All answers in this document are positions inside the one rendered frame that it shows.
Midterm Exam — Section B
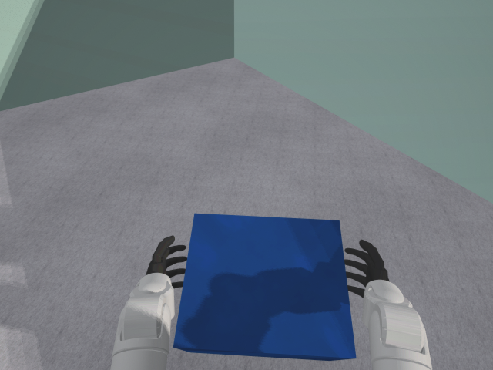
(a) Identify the carton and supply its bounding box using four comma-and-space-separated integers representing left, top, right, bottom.
173, 214, 356, 361

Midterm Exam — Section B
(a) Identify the right robot forearm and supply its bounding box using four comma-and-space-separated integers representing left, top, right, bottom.
362, 280, 432, 370

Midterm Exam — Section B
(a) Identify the left robot forearm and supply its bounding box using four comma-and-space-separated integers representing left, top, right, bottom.
110, 273, 175, 370

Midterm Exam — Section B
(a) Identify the robot right hand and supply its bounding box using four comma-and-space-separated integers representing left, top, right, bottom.
344, 240, 389, 298

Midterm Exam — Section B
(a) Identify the robot left hand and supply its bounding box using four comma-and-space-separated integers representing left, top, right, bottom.
146, 236, 187, 288

